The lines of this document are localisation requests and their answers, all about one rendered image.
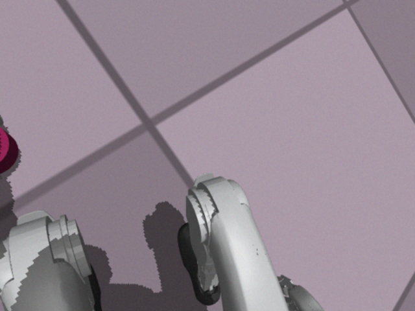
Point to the left robot foot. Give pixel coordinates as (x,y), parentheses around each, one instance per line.
(95,289)

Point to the tin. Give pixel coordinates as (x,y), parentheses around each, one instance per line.
(8,151)

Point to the right robot foot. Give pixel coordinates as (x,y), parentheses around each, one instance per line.
(190,262)

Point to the right robot hand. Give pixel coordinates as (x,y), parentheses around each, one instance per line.
(299,298)

